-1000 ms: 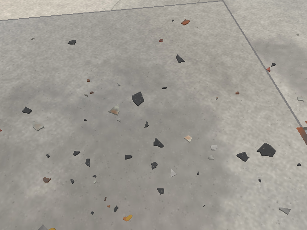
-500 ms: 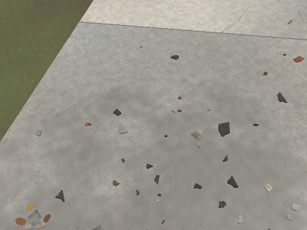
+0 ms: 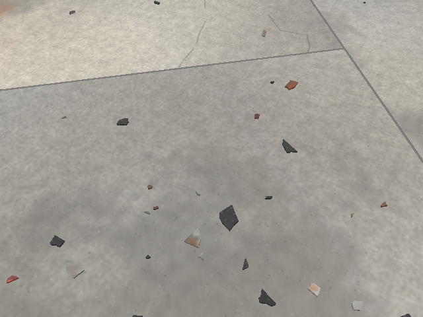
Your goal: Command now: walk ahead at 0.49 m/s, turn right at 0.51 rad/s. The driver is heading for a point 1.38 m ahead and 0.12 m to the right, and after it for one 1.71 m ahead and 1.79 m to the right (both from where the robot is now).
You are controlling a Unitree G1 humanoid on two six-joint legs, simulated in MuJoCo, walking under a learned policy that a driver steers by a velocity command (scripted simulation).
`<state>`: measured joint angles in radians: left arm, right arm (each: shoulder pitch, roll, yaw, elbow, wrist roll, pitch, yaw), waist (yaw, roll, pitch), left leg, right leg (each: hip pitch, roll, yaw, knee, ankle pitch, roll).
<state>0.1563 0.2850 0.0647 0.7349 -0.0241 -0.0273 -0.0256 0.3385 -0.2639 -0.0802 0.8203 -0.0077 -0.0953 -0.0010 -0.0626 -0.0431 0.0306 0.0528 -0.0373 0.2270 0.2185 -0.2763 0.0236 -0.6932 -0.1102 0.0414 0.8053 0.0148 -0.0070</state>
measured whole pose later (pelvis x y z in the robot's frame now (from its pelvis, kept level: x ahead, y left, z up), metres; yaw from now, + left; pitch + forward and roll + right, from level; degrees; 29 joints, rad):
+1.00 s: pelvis +0.56 -0.05 +0.01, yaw -3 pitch +3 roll -1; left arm 0.07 0.29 0.03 0.66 0.01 -0.05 0.02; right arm 0.29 -0.30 -0.06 0.74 0.02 -0.01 -0.02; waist -0.06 -0.02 0.07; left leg -0.22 -0.13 -0.14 0.38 -0.19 0.09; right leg -0.64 -0.01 0.13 0.77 -0.15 0.08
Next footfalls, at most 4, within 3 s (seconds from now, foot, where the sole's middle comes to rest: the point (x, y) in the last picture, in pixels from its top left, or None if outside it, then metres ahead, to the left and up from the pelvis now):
0.16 right None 0.26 -0.12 -0.78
0.66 left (208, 283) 0.60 0.01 -0.78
1.16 right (258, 232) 0.77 -0.18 -0.78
1.52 left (193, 265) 0.67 0.06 -0.78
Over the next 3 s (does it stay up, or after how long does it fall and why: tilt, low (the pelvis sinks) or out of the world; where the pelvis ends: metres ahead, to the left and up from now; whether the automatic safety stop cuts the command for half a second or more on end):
stays up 1.34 -0.20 -0.02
